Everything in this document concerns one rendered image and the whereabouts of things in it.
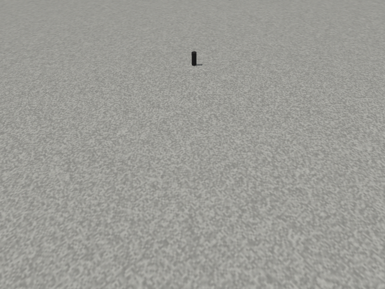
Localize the can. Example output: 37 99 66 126
192 51 197 66

